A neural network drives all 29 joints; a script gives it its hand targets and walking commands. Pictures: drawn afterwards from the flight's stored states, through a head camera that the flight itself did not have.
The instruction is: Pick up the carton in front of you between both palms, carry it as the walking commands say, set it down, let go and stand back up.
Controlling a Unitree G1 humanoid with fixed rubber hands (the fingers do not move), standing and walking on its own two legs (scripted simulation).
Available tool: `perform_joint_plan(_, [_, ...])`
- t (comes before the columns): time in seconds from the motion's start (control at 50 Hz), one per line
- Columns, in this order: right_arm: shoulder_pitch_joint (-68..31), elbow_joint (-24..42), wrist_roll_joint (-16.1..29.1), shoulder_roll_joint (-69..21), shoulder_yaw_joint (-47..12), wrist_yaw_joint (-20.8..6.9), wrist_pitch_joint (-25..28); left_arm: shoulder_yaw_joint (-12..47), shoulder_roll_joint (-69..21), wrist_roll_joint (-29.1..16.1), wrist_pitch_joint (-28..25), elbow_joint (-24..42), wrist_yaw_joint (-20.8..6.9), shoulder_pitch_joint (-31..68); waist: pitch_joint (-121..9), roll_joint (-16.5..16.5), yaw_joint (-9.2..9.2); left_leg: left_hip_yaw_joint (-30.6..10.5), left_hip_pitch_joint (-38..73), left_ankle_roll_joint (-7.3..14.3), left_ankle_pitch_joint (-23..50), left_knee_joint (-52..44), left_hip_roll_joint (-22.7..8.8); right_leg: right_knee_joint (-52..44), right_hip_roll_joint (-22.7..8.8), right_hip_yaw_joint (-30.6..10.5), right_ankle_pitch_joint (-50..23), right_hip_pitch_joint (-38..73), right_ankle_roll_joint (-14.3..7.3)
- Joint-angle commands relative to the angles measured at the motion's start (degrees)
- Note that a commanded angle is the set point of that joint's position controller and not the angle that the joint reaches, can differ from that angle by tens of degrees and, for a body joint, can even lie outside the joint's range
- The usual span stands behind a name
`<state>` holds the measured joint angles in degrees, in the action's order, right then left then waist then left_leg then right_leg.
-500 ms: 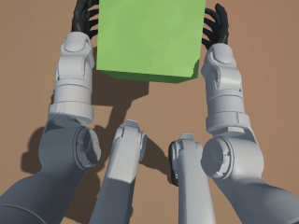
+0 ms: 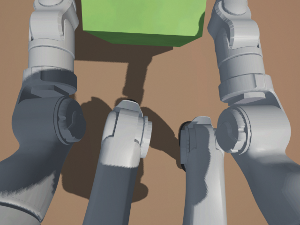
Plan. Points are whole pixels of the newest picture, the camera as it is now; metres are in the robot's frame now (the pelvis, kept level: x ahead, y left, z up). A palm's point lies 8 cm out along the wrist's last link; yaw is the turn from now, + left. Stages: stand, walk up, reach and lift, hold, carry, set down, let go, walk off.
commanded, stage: set down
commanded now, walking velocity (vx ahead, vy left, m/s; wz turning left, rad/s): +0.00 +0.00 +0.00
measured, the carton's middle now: out of the picture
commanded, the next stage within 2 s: none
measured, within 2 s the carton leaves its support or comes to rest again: rests again in 0.36 s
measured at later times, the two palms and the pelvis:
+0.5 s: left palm out of the picture +0.49 +0.28 -0.20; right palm out of the picture +0.55 -0.02 -0.20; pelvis -0.01 -0.01 -0.02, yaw +0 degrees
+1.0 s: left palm out of the picture +0.49 +0.28 -0.21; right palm out of the picture +0.56 -0.03 -0.20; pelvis -0.01 -0.01 -0.03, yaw +0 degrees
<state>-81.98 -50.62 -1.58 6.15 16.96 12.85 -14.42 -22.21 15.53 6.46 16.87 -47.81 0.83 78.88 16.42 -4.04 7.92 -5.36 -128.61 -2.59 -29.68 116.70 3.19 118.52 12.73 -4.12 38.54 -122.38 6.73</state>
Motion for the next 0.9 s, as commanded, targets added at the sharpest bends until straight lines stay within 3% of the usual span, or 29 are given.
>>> perform_joint_plan(0.0, [-39.2,7.9,7.8,-50.0,-24.3,-14.4,3.2,22.3,-45.8,-8.8,-2.9,5.8,-15.4,35.1,-75.4,-3.0,6.81,9.7,47.8,0.4,32.2,-6.2,1.7,-6.3,0.3,10.9,-21.7,22.6,-3.5])
perform_joint_plan(0.24, [-35.5,2.2,6.4,-49.3,-21.8,-15.0,3.4,18.0,-43.2,-6.8,-3.3,1.9,-17.5,32.7,-64.8,-5.8,7.50,9.7,36.5,1.4,26.6,-4.1,1.0,-5.5,-0.2,8.7,-20.8,20.7,-4.0])
perform_joint_plan(0.4, [-38.3,1.9,8.0,-46.6,-22.8,-14.6,4.1,16.7,-38.2,-7.3,-4.5,1.9,-17.4,35.8,-63.2,-7.4,9.41,9.7,33.0,2.1,23.8,-3.0,0.2,-4.5,-0.6,7.7,-20.1,22.5,-4.2])
perform_joint_plan(0.66, [-33.9,-5.8,3.6,-37.9,-15.8,-16.1,4.1,10.3,-33.5,-1.7,-4.3,-5.8,-17.7,30.7,-46.1,-5.9,7.33,7.9,27.7,3.3,15.1,-3.4,-0.2,-5.2,-0.7,7.5,-11.3,13.4,-4.9])
perform_joint_plan(0.88, [-29.0,-9.6,-0.2,-29.8,-11.2,-16.3,3.6,5.8,-26.7,1.9,-4.0,-10.1,-17.4,27.0,-37.4,-5.7,5.97,6.9,25.5,4.1,10.1,-3.3,-0.4,-5.3,-1.2,7.2,-7.6,12.1,-5.4])
